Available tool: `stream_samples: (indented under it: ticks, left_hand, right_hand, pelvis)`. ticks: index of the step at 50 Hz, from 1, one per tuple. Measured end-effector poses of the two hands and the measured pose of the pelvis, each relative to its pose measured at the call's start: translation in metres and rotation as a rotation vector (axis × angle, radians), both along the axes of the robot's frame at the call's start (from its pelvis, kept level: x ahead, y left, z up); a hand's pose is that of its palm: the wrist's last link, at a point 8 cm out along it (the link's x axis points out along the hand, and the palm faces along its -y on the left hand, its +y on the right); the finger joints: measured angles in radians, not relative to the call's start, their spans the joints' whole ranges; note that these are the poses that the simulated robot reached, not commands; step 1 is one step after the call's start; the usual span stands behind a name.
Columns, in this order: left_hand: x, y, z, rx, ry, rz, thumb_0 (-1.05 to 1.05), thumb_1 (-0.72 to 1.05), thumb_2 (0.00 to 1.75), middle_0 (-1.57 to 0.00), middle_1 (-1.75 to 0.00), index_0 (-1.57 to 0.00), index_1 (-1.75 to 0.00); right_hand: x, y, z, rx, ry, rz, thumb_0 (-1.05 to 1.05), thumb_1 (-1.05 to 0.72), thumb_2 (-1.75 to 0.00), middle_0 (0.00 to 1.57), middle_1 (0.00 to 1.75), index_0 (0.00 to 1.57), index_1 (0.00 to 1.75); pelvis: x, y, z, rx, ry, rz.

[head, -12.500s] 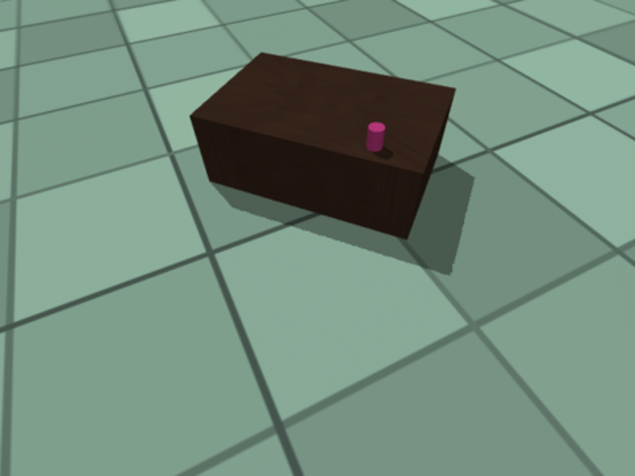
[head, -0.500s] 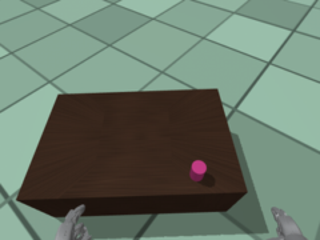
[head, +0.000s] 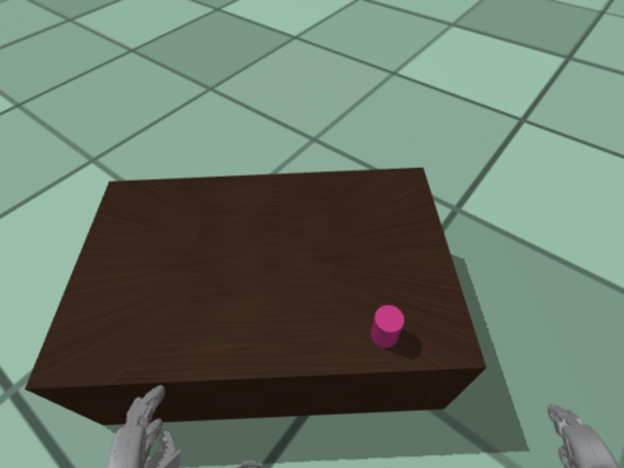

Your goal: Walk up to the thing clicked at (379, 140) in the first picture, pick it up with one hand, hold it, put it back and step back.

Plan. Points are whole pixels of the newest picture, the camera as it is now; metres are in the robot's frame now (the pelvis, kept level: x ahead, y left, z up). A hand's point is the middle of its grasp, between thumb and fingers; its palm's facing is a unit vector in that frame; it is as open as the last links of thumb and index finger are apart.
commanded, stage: go down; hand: right
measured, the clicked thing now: (386, 326) +0.43 -0.14 -0.32
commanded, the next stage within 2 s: approach in 1.74 s
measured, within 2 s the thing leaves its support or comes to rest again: neither
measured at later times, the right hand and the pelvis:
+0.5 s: hand (547, 376) +0.24 -0.29 -0.05, palm faces +0.13 +0.96 -0.26, open 17.3 cm; pelvis -0.01 +0.00 +0.00, yaw +0 degrees
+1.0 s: hand (550, 304) +0.33 -0.31 -0.02, palm faces +0.09 +0.99 -0.13, open 17.7 cm; pelvis -0.03 +0.00 -0.01, yaw +1 degrees
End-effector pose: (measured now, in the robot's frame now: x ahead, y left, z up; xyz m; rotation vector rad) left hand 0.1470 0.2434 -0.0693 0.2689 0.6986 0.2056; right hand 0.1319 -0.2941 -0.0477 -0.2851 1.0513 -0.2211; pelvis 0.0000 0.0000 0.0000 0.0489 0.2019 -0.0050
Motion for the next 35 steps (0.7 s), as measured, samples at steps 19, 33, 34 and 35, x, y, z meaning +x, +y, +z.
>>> stream_samples:
  ticks: [19,33,34,35]
  left_hand:
    - [-0.013,0.005,-0.004,0.06,-0.016,0.003,0.02,0.9,0.88,-0.2,-0.3,-0.19,-0.3]
    - [-0.062,0.019,-0.012,0.073,0.143,0.063,0.01,0.89,0.88,-0.2,-0.3,-0.2,-0.3]
    - [-0.067,0.02,-0.013,0.074,0.161,0.065,0.01,0.89,0.88,-0.2,-0.3,-0.2,-0.3]
    - [-0.072,0.021,-0.015,0.075,0.179,0.067,0.01,0.89,0.88,-0.2,-0.3,-0.19,-0.3]
  right_hand:
    - [0.037,-0.022,0.012,0.02,-0.171,-0.02,0.0,0.49,-0.03,0.07,0.05,0.07,0.05]
    - [0.123,-0.052,0.035,0.125,-0.351,0.032,0.0,0.52,-0.03,0.07,0.05,0.07,0.05]
    - [0.126,-0.053,0.035,0.13,-0.36,0.037,0.0,0.53,-0.03,0.06,0.05,0.06,0.05]
    - [0.129,-0.054,0.034,0.135,-0.371,0.042,0.0,0.53,-0.03,0.06,0.05,0.06,0.05]
  pelvis:
    - [-0.012,0.003,-0.005,0.003,-0.006,-0.011]
    - [-0.017,-0.002,0.0,-0.002,0.008,0.008]
    - [-0.017,-0.003,0.0,-0.003,0.012,0.009]
    - [-0.018,-0.003,0.0,-0.004,0.015,0.01]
